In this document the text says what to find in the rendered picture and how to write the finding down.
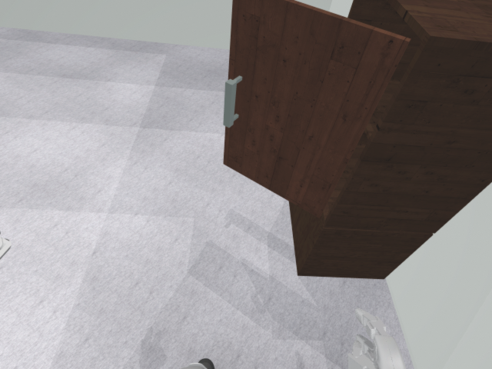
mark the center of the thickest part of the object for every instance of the handle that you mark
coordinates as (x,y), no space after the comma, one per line
(229,101)

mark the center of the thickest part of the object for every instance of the right robot hand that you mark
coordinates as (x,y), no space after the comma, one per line
(383,353)

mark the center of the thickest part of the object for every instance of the cupboard door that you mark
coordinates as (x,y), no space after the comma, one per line
(311,80)

